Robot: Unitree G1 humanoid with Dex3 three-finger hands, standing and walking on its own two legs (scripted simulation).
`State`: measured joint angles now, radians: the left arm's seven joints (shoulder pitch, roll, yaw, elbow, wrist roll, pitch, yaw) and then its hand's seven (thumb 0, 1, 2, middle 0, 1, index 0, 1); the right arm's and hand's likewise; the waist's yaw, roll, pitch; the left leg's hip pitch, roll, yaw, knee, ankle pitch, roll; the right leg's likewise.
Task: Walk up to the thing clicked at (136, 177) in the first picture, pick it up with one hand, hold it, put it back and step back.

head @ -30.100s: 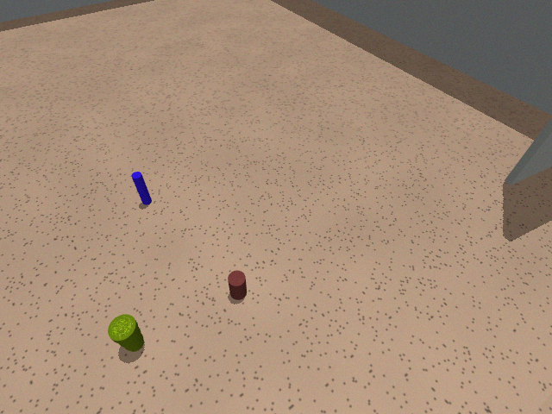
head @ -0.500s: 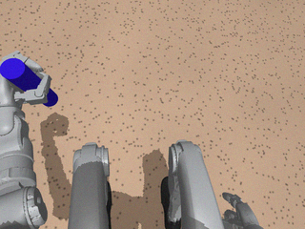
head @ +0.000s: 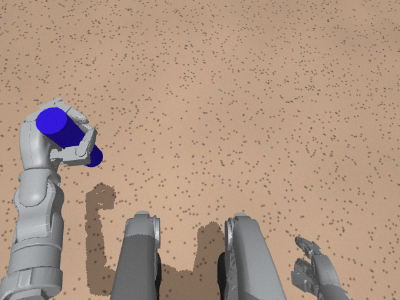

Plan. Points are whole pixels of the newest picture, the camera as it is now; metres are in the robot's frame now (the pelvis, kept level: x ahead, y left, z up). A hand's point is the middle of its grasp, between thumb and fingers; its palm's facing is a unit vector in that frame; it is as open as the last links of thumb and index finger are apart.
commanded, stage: lift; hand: left
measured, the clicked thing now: (75, 142) +0.39 +0.24 -0.01
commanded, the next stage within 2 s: hold in 1.28 s
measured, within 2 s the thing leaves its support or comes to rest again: neither
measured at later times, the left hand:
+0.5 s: hand (46, 101) +0.38 +0.21 +0.15, palm faces +0.20 -0.98 -0.03, open 5.8 cm
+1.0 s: hand (32, 74) +0.38 +0.20 +0.21, palm faces +0.20 -0.98 -0.02, open 5.8 cm
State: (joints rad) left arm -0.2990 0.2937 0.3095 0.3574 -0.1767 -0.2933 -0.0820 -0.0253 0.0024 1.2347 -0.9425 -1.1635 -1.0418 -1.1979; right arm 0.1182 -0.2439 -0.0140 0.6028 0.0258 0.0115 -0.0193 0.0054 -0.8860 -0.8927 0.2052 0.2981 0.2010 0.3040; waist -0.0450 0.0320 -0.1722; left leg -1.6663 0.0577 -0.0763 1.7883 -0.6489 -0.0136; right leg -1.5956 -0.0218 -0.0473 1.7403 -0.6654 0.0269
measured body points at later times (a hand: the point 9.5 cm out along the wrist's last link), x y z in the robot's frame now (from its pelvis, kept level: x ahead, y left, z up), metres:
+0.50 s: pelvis +0.04 +0.01 +0.13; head +0.14 +0.03 +0.56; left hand +0.37 +0.26 +0.16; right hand +0.19 -0.24 +0.02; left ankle +0.07 +0.13 -0.49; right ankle +0.06 -0.14 -0.49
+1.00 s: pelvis +0.05 +0.00 +0.17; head +0.12 +0.02 +0.62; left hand +0.36 +0.25 +0.21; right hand +0.20 -0.23 +0.06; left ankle +0.07 +0.13 -0.49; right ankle +0.06 -0.14 -0.49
